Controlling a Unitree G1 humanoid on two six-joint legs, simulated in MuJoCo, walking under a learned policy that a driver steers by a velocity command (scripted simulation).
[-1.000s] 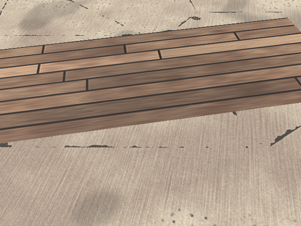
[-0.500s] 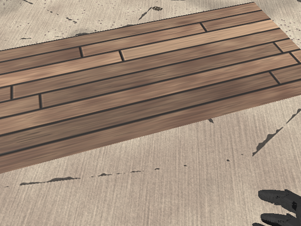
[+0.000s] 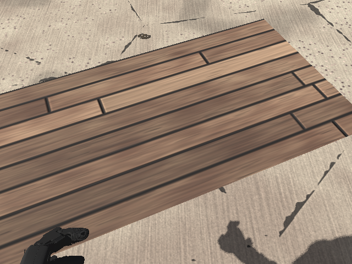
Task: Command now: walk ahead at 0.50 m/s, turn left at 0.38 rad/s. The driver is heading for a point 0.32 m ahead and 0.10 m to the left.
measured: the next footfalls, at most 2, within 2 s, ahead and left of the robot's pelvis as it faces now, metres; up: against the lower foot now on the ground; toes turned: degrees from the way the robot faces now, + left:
left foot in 0.44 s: +0.36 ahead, +0.16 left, +0.00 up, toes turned +13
right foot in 0.78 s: +0.39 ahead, -0.09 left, +0.00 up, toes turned +12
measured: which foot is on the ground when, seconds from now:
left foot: up 0.00-0.42, down 0.44-1.00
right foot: down 0.00-0.46, up 0.48-0.76, down 0.78-1.00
